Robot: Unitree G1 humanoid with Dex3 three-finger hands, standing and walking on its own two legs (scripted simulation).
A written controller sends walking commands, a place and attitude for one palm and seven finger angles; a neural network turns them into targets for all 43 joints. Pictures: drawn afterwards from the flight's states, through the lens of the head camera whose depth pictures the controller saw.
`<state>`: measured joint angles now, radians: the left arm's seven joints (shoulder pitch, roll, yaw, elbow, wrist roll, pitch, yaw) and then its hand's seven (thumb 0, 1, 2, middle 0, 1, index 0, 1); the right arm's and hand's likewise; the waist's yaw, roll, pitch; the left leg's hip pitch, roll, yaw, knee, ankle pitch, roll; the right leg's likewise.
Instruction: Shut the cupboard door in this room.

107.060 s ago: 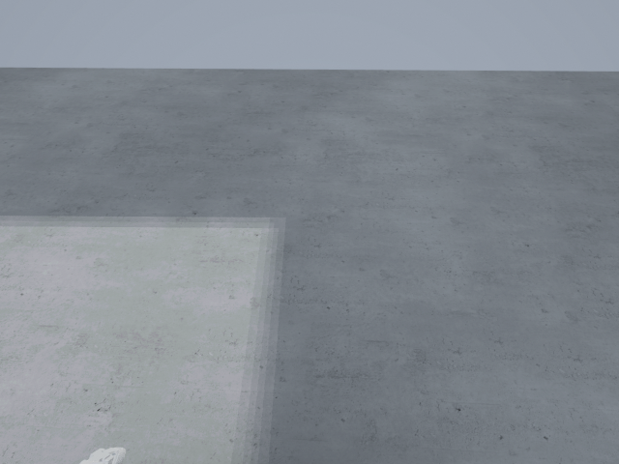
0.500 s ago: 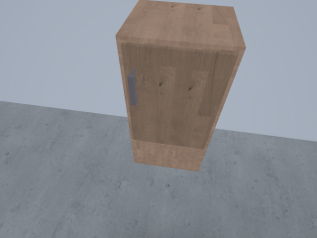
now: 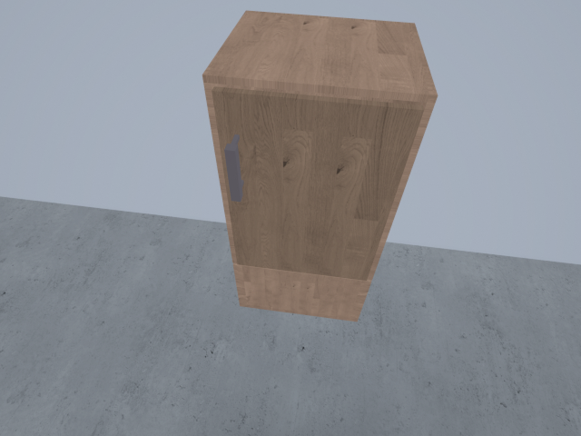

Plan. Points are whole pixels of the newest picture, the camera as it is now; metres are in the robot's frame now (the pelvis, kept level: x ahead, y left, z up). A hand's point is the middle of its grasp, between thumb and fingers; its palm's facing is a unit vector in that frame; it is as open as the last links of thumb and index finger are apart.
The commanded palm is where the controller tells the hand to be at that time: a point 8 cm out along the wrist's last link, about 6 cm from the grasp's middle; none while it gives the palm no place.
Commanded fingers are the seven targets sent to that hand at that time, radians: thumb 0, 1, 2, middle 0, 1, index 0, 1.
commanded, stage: look to check the result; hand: left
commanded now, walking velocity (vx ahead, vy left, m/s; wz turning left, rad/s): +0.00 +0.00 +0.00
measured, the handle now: (236, 168) +0.66 +0.16 -0.03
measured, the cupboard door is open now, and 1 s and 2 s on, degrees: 0 0 0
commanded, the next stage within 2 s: stand and wait in 0.46 s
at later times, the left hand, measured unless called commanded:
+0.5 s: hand out of the picture -0.02 +0.14 -0.18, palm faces +0.04 -0.99 -0.16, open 7.3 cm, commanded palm none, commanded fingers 0.00 0.90 0.90 -0.20 -0.30 -0.20 -0.30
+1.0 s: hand out of the picture +0.00 +0.14 -0.18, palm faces +0.04 -0.98 -0.18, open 7.3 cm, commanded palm none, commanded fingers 0.00 0.90 0.90 -0.20 -0.30 -0.20 -0.30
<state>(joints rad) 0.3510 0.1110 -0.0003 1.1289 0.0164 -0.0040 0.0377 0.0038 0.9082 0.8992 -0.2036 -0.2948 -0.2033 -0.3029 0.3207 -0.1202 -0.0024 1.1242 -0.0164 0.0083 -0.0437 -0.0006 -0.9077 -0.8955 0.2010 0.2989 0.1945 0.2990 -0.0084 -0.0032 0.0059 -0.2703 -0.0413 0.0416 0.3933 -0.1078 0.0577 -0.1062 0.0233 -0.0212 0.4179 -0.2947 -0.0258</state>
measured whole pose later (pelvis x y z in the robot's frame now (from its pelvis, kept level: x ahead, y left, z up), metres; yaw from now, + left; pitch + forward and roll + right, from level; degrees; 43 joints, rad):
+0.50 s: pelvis +0.02 -0.01 +0.00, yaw +0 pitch -1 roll +0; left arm 0.35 0.11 -0.01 1.14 0.01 -0.01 0.04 0.00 0.91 0.90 -0.20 -0.29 -0.20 -0.30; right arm 0.28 -0.14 0.01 1.14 -0.01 0.00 -0.05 0.00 -0.91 -0.90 0.20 0.30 0.19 0.30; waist 0.00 -0.01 0.03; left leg -0.23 -0.04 0.04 0.39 -0.14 0.05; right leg -0.05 0.03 -0.02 0.38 -0.30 -0.04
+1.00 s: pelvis +0.03 -0.02 +0.00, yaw +0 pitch -1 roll +1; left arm 0.34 0.12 0.00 1.14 0.01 -0.01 0.04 0.00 0.91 0.90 -0.20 -0.29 -0.20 -0.30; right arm 0.28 -0.13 0.01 1.14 -0.01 0.00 -0.05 0.00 -0.91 -0.90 0.20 0.30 0.20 0.30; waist 0.00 -0.01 0.04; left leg -0.21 -0.03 0.04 0.40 -0.16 0.04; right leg -0.02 0.03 -0.02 0.36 -0.31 -0.05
